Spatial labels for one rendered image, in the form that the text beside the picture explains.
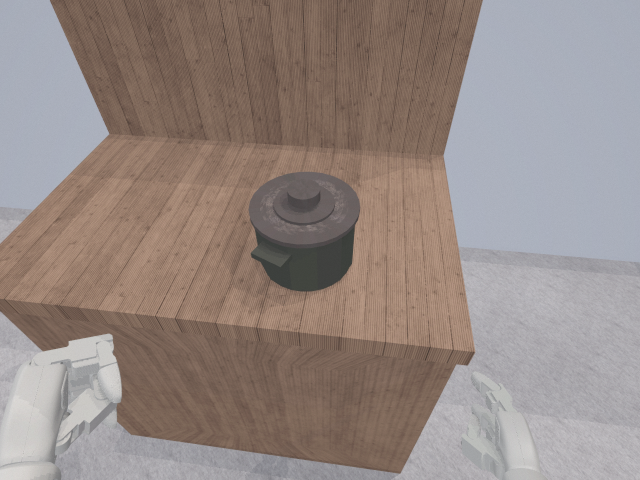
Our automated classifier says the knob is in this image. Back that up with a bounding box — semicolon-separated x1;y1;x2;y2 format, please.
287;179;320;209

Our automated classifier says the lid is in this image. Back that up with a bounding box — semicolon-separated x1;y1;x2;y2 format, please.
248;172;360;248

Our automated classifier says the right robot hand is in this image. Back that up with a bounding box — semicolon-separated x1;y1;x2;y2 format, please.
462;371;541;480

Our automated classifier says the table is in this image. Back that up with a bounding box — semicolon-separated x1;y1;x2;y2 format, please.
0;0;483;474

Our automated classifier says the left robot hand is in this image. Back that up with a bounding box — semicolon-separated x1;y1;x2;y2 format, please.
0;334;122;468

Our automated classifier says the pot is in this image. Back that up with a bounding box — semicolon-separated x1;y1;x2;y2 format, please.
251;226;355;292

